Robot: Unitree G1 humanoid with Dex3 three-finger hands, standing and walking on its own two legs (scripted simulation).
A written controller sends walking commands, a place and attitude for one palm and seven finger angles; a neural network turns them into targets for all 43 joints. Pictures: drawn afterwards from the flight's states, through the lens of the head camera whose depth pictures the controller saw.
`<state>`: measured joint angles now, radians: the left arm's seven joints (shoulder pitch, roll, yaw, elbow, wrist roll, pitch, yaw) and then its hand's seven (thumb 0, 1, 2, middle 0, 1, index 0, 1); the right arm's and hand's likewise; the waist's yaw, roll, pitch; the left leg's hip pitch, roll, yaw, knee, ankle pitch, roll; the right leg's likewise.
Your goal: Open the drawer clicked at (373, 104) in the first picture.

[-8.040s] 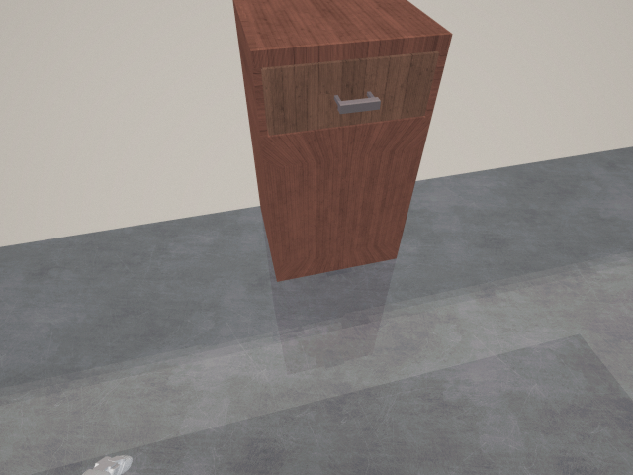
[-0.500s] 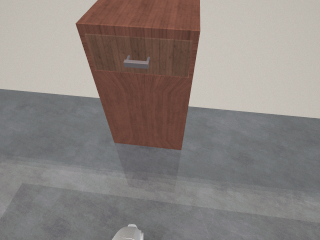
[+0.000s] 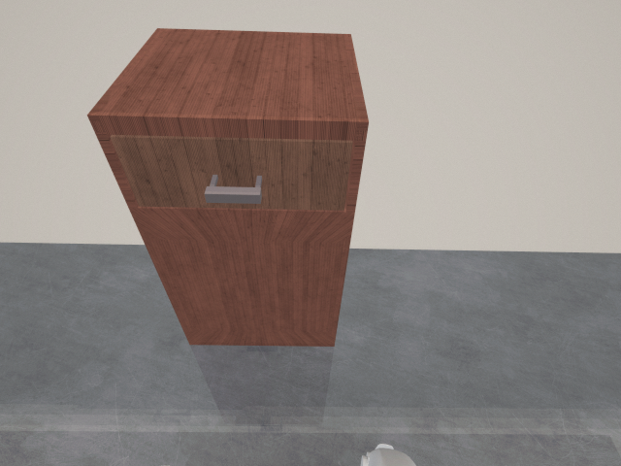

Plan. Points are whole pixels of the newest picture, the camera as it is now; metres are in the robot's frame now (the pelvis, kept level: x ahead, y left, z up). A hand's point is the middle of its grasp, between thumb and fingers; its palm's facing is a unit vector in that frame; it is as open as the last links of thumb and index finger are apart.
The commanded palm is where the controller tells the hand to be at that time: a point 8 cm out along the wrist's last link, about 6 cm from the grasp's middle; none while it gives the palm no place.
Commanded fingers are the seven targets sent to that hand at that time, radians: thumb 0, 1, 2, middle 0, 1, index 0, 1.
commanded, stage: take the last steps up to it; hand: left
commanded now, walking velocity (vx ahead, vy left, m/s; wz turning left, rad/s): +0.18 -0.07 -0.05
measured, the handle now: (235, 187) +0.62 +0.18 -0.02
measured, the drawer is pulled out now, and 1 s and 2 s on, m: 0.00 0.00 0.00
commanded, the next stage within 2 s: come to a stop and stand still in 0.06 s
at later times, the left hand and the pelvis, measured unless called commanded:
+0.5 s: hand (217, 465) +0.17 +0.14 -0.16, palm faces +0.05 -0.96 -0.27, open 7.3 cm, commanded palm none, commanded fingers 0.00 0.90 0.90 -0.20 -0.30 -0.20 -0.30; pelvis +0.09 -0.05 +0.00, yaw +0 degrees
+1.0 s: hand out of the picture +0.04 +0.23 -0.17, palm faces +0.02 -0.96 -0.26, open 7.4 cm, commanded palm none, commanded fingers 0.00 0.90 0.90 -0.20 -0.30 -0.20 -0.30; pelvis +0.03 +0.04 -0.01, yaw +0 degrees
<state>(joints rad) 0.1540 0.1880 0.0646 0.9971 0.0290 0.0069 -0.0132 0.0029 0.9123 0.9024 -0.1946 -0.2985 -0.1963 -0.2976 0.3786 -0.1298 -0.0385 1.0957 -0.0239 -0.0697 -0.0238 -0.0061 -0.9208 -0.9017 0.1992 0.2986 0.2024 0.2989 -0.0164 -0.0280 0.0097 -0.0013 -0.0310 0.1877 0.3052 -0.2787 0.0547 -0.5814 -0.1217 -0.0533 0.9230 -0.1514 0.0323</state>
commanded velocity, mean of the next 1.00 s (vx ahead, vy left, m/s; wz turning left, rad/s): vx -0.07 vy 0.05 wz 0.00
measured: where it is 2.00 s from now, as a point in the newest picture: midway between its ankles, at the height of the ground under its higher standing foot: outside the picture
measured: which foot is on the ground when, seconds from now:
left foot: down 0.00-0.16, up 0.18-0.66, down 0.68-1.00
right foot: up 0.00-0.14, down 0.16-0.72, up 0.74-0.88, down 0.90-1.00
